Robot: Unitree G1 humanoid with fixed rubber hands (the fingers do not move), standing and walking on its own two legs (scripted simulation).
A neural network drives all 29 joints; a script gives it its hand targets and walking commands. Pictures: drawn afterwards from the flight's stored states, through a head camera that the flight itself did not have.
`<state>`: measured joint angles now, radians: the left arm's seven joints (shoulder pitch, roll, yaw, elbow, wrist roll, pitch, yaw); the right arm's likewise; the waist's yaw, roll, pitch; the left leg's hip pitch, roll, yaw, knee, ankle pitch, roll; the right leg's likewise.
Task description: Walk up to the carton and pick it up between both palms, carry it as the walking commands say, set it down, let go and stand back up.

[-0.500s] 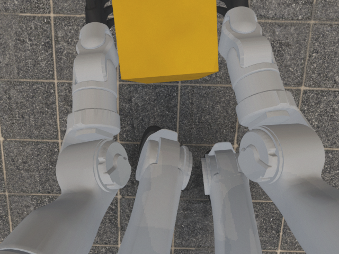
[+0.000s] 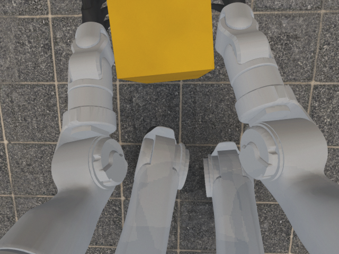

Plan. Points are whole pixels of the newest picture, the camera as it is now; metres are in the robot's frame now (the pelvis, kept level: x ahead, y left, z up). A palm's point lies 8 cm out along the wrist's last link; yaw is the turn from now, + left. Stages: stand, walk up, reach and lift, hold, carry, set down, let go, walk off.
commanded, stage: set down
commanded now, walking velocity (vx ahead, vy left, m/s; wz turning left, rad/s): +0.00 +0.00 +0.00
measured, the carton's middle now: (164, 22) +0.53 +0.14 -0.23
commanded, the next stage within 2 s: none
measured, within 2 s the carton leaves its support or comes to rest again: rests again in 1.06 s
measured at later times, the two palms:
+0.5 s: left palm (104, 28) +0.49 +0.25 -0.17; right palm (234, 12) +0.55 +0.01 -0.17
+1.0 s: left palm (108, 33) +0.48 +0.24 -0.19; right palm (233, 14) +0.55 +0.01 -0.19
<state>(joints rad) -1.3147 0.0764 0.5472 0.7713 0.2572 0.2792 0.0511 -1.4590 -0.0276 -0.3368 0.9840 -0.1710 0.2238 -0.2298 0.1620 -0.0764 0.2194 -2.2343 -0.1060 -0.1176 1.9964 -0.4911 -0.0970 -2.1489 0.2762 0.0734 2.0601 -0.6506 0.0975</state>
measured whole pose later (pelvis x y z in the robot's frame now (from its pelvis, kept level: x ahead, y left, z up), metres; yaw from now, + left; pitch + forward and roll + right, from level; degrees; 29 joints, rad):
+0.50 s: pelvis +0.00 +0.00 -0.01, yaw -1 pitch +42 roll +0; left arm -1.32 0.09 0.56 0.79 0.25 0.26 0.02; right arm -1.48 -0.05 -0.30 1.01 -0.15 0.21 -0.23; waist 0.17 -0.08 0.25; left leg -2.25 -0.06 -0.09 2.02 -0.50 -0.09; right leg -2.19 0.28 0.08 2.09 -0.64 0.09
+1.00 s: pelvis +0.00 +0.00 -0.02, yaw -1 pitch +41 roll +0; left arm -1.31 0.11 0.54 0.83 0.22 0.24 0.01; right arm -1.49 -0.07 -0.26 1.04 -0.13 0.19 -0.21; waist 0.17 -0.09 0.28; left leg -2.26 -0.04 -0.07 2.06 -0.52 -0.08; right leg -2.20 0.26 0.06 2.13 -0.65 0.07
